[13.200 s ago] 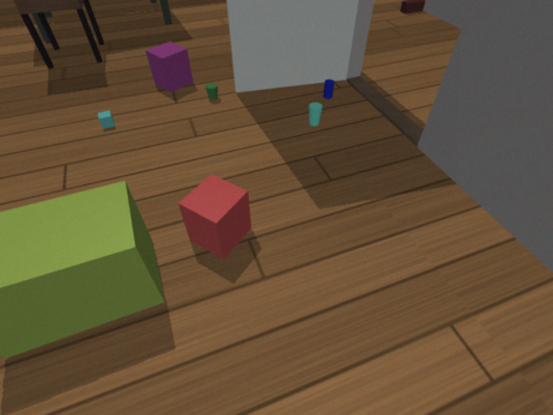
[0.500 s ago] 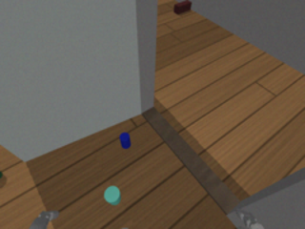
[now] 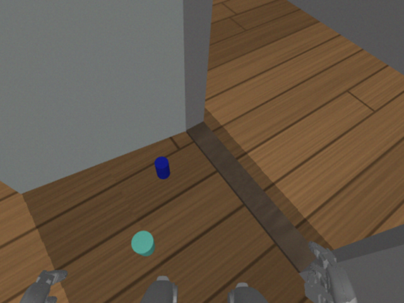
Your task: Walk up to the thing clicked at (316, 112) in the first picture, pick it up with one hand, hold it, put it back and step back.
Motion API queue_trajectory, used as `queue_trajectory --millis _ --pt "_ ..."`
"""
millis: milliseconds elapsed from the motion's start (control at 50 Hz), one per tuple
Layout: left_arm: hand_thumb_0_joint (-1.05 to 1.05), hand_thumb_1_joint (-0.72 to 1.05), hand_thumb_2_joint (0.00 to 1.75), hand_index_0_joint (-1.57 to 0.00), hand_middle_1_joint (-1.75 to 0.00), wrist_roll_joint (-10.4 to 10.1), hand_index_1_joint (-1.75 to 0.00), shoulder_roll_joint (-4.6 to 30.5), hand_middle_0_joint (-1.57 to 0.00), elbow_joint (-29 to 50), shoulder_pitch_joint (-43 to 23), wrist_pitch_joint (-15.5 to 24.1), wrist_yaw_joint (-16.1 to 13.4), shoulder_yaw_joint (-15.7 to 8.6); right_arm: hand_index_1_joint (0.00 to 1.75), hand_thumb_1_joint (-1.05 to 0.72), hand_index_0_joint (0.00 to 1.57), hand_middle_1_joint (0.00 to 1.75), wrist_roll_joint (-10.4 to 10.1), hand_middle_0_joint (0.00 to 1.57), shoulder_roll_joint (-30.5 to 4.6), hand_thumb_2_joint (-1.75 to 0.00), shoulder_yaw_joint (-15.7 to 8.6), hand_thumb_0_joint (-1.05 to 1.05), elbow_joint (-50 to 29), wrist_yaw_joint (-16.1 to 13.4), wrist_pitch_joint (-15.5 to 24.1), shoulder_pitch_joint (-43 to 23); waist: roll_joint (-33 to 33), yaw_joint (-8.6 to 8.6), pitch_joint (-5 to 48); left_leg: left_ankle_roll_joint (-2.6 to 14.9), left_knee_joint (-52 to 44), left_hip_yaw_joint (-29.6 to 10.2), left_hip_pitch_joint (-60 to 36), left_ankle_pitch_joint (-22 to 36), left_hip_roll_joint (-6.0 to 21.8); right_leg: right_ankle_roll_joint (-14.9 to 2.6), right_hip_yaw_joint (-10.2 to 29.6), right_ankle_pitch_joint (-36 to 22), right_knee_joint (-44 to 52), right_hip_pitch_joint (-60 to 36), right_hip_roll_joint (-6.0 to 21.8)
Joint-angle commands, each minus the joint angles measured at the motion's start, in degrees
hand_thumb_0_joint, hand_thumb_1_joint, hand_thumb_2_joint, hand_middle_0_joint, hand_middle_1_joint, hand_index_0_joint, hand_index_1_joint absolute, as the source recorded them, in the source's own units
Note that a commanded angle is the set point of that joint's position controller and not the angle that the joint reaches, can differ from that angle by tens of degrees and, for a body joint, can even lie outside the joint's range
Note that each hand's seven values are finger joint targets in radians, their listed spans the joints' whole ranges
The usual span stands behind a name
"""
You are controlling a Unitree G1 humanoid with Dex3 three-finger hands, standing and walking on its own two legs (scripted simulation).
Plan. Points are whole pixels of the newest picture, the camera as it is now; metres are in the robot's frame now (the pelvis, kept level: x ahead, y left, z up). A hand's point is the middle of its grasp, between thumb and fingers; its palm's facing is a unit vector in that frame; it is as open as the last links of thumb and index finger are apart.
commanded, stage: rise first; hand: left
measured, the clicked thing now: (144, 245) +0.36 +0.22 -0.63
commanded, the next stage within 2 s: go down in 0.02 s
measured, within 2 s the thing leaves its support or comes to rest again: neither
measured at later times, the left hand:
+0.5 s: hand (71, 275) +0.21 +0.31 -0.20, palm faces -0.17 -0.79 -0.59, open 15.3 cm
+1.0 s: hand (71, 252) +0.27 +0.34 -0.25, palm faces -0.09 -0.79 -0.60, open 16.2 cm
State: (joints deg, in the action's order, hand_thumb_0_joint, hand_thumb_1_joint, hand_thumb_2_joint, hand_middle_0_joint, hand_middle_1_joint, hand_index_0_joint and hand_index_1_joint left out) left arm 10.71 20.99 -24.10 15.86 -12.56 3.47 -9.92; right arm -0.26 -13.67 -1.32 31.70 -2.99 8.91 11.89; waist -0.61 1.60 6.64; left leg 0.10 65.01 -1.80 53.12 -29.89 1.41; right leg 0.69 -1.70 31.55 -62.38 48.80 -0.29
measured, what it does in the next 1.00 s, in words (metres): lowers itself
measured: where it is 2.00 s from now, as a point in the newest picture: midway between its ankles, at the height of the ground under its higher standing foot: outside the picture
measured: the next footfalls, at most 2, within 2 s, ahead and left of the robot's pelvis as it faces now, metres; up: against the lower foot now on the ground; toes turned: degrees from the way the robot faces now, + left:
none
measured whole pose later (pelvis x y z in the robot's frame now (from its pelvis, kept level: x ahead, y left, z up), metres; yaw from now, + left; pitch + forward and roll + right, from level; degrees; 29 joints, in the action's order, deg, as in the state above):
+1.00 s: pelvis -0.08 +0.00 -0.17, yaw -3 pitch +31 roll -5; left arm 15.3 38.2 -45.3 -16.4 16.5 9.9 -24.9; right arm 0.4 -16.6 -0.5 37.1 -0.1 4.4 7.3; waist 0.1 2.5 8.3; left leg -0.1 104.1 -4.6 100.3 -35.3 2.0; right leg 0.5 -3.5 37.9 -101.7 95.2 -1.3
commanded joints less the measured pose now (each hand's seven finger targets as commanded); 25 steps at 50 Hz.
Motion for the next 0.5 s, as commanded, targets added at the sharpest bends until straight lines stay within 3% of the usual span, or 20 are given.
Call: queue_trajectory --millis 0,20,40,60,80,100,120,140,160,180,220,260,280,340,360,380,400,420,460,480 --pt "0.00 -0.38 0.74 -0.04 -0.71 0.82 -0.70 10.92 -0.03 9.24 4.86 2.40 -0.97 -5.32 0.30 -0.84 0.20 0.30 0.01 0.20 -8.68 -0.88 -3.85 0.00 -7.80 -0.11 3.19 1.33 -4.61 -0.58 16.49 0.74 -5.18 0.16 -13.54 25.60 -0.38 -1.81 -0.44 -20.93 4.36 -3.44 -1.22" --pt "0.00 -0.46 0.82 -0.12 -0.79 0.86 -0.78 11.33 -0.11 9.64 4.84 2.66 -1.08 -6.00 0.30 -0.92 0.20 0.30 -0.05 0.20 -8.89 -0.91 -4.02 0.00 -7.83 0.07 3.18 1.23 -3.93 -0.65 16.77 0.83 -4.63 0.06 -12.91 25.51 -0.35 -1.80 -0.53 -20.72 3.79 -2.93 -1.20" --pt "0.00 -0.38 0.74 -0.04 -0.71 1.29 -0.70 11.50 -0.03 10.00 4.73 2.83 -1.21 -5.78 0.30 -0.84 0.20 0.30 -0.06 0.20 -8.68 -0.88 -3.88 0.00 -7.99 0.05 3.15 0.88 -3.56 -0.67 16.01 0.94 -4.01 0.10 -11.27 23.15 -0.60 -1.72 -0.43 -19.66 3.62 -2.32 -1.16" --pt "0.00 -0.46 0.82 -0.12 -0.79 1.16 -0.78 11.59 -0.11 10.63 5.48 2.99 -1.34 -6.35 0.30 -0.92 0.20 0.30 -0.02 0.20 -8.56 -0.91 -3.96 0.00 -8.37 0.16 3.16 1.11 -3.31 -0.65 16.43 1.05 -3.46 0.47 -10.51 22.41 -0.71 -1.67 -0.22 -19.84 3.65 -2.75 -1.14" --pt "0.00 -0.38 0.74 -0.04 -0.71 1.39 -0.70 11.42 -0.03 10.63 6.01 3.07 -1.47 -6.09 0.30 -0.84 0.20 0.30 -0.07 0.20 -8.50 -0.88 -3.96 0.00 -8.23 0.28 3.23 1.10 -3.14 -0.61 17.69 1.15 -2.81 0.39 -10.35 23.32 -0.75 -1.63 -0.22 -20.86 3.28 -2.87 -1.20" --pt "0.00 -0.46 0.82 -0.12 -0.79 1.29 -0.78 11.61 -0.11 11.26 5.23 3.31 -1.68 -6.37 0.30 -0.92 0.20 0.30 -0.04 0.20 -8.50 -0.91 -3.94 0.00 -8.24 0.37 3.25 1.00 -3.37 -0.53 17.75 1.12 -2.21 0.50 -9.57 22.28 -0.80 -1.61 -0.13 -20.18 2.80 -2.21 -1.17" --pt "0.00 -0.38 0.74 -0.04 -0.71 1.73 -0.70 11.63 -0.03 10.39 3.99 3.52 -1.76 -6.02 0.30 -0.84 0.20 0.30 -0.10 0.20 -8.79 -0.88 -3.98 0.00 -7.99 0.46 3.36 0.79 -3.48 0.04 17.20 1.08 -1.86 0.30 -9.24 21.97 -0.66 -1.70 -0.18 -19.48 2.12 -0.62 -1.30" --pt "0.00 -0.46 0.82 -0.12 -0.79 2.01 -0.78 12.53 -0.11 10.82 1.35 4.17 -1.82 -6.22 0.30 -0.92 0.20 0.30 0.02 0.20 -9.10 -0.91 -4.01 0.00 -7.76 0.47 3.45 0.58 -4.16 0.28 16.57 1.00 -1.07 0.18 -8.06 20.99 -0.52 -1.79 -0.25 -18.22 1.05 1.41 -1.27" --pt "0.00 -0.38 0.74 -0.04 -0.71 2.67 -0.70 13.16 -0.03 9.41 -1.69 4.94 -1.94 -6.16 0.30 -0.84 0.20 0.30 0.04 0.20 -9.34 -0.88 -4.00 0.00 -7.56 0.46 3.60 -0.21 -4.09 1.13 14.97 1.01 -0.27 -0.14 -5.58 17.59 -0.51 -1.86 -0.29 -15.45 -0.14 4.01 -1.23" --pt "0.00 -0.46 0.82 -0.12 -0.79 3.20 -0.78 14.02 -0.11 8.21 -3.39 5.86 -2.14 -6.92 0.30 -0.92 0.20 0.30 0.21 0.20 -9.32 -0.91 -4.00 0.00 -7.16 0.50 3.80 -0.14 -3.10 0.98 14.21 1.14 0.91 -0.07 -3.06 15.10 -0.52 -1.81 -0.25 -13.82 -0.98 5.23 -1.21" --pt "0.00 -0.34 0.66 -0.01 -0.63 4.26 -0.62 14.77 -0.01 5.50 -6.88 8.29 -2.33 -7.38 0.30 -0.80 0.20 0.30 0.25 0.20 -9.15 -0.88 -3.88 0.00 -6.57 0.61 4.36 -0.78 -3.85 1.02 13.70 1.11 2.56 -0.12 0.12 10.56 -0.62 -2.02 0.07 -9.87 -3.29 9.29 -1.22" --pt "0.00 -0.36 0.52 -0.01 -0.47 4.44 -0.46 17.45 -0.01 4.08 -11.23 11.40 -2.55 -9.58 0.30 -0.80 0.20 0.30 0.46 0.20 -9.99 -0.87 -4.23 0.00 -5.98 0.75 4.94 -1.08 -4.01 0.58 14.98 1.06 4.62 -0.27 3.26 7.06 -0.70 -2.02 0.25 -7.12 -6.17 12.53 -1.06" --pt "0.00 -0.42 0.52 -0.02 -0.47 4.35 -0.47 18.05 -0.02 2.71 -12.91 12.97 -2.48 -10.17 0.30 -0.81 0.20 0.30 0.37 0.20 -10.29 -0.88 -4.39 0.00 -5.65 0.98 5.22 -1.10 -3.97 0.65 16.22 1.06 5.63 -0.39 4.37 6.32 -0.65 -2.12 0.40 -6.56 -7.69 13.89 -1.07" --pt "0.00 -0.55 0.67 -0.10 -0.66 3.50 -0.65 20.15 -0.11 4.23 -14.65 17.44 -0.73 -11.33 0.30 -0.92 0.20 0.30 0.41 0.20 -11.23 -0.92 -4.92 0.00 -4.59 1.31 5.63 -0.96 -7.90 -0.45 23.37 0.47 7.50 -1.83 1.99 8.29 -0.01 -2.47 0.46 -6.83 -12.52 18.30 -0.97" --pt "0.00 -0.47 0.71 -0.05 -0.72 3.76 -0.71 21.36 -0.04 4.12 -15.97 18.45 -0.24 -11.70 0.30 -0.87 0.20 0.30 0.38 0.20 -11.38 -0.89 -4.96 0.00 -4.33 1.29 5.51 -1.15 -8.46 -0.24 24.84 0.49 8.75 -1.95 2.35 8.80 -0.16 -2.51 0.44 -7.03 -13.38 19.34 -0.88" --pt "0.00 -0.50 0.64 -0.03 -0.64 4.21 -0.63 22.76 -0.03 4.64 -16.73 19.05 0.24 -12.09 0.30 -0.84 0.20 0.30 0.36 0.20 -11.64 -0.88 -5.22 0.00 -3.90 1.21 5.15 -1.03 -8.96 -0.95 26.79 0.55 9.41 -1.54 1.87 8.71 -0.23 -2.59 0.57 -7.13 -13.58 19.31 -0.87" --pt "0.00 -0.55 0.72 -0.11 -0.72 4.66 -0.71 23.33 -0.11 3.40 -16.90 19.19 0.53 -12.21 0.30 -0.92 0.20 0.30 0.22 0.20 -11.66 -0.92 -5.15 0.00 -3.47 1.16 4.72 -0.98 -9.06 -1.08 27.77 0.68 10.36 -1.36 2.41 9.53 -0.36 -2.62 0.62 -7.85 -13.91 19.63 -0.89" --pt "0.00 -0.47 0.68 -0.03 -0.66 5.15 -0.66 22.63 -0.03 1.20 -17.32 19.23 0.87 -11.40 0.30 -0.84 0.20 0.30 0.24 0.20 -11.65 -0.88 -5.03 0.00 -3.10 1.21 4.28 -1.00 -7.97 -0.71 27.69 0.97 11.58 -0.98 3.82 9.71 -0.57 -2.55 0.72 -8.31 -13.88 19.82 -1.03" --pt "0.00 -0.58 0.55 -0.02 -0.51 5.56 -0.52 23.80 -0.04 -0.04 -17.90 19.69 0.94 -12.64 0.30 -0.81 0.20 0.30 0.14 0.20 -12.09 -0.88 -4.96 0.00 -2.37 1.56 3.49 -0.41 -6.88 -1.52 30.20 1.27 13.73 -1.07 4.72 13.40 -0.52 -2.60 0.47 -10.86 -15.35 20.25 -1.17" --pt "0.00 -0.61 0.55 -0.04 -0.54 5.25 -0.55 25.26 -0.05 -2.30 -17.28 19.68 0.82 -14.95 0.30 -0.82 0.20 0.30 0.04 0.20 -12.71 -0.88 -5.00 0.00 -2.78 1.79 2.93 -0.88 -5.71 -1.74 30.74 1.31 14.46 -1.60 5.50 14.78 -0.35 -2.72 0.11 -11.31 -16.50 21.05 -1.35"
